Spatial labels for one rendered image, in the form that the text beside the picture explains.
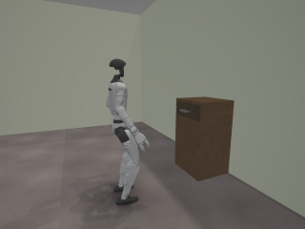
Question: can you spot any left robot upper arm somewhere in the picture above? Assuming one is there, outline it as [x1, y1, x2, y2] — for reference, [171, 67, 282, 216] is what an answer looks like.
[106, 94, 111, 108]

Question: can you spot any robot right forearm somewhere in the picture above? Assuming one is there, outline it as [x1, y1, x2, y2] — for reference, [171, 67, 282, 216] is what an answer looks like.
[117, 107, 139, 135]

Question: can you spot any right robot upper arm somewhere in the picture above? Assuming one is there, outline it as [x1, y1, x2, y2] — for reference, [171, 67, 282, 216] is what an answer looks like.
[115, 82, 127, 115]

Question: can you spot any humanoid robot head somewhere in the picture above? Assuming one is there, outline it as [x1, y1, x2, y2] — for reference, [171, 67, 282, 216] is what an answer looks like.
[109, 58, 126, 83]

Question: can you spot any drawer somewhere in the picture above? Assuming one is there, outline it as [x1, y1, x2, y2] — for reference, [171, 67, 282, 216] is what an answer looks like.
[177, 100, 201, 122]

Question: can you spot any robot right shin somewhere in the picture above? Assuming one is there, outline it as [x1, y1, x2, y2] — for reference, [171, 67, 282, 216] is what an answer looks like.
[121, 163, 140, 199]

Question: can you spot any handle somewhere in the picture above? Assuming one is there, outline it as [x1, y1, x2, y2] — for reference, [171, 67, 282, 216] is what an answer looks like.
[179, 109, 191, 113]

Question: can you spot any right robot hand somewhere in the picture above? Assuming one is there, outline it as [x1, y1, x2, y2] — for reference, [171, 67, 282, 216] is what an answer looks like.
[134, 133, 151, 153]

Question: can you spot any cabinet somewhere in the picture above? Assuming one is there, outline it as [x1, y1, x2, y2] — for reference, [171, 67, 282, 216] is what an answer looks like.
[174, 96, 234, 181]

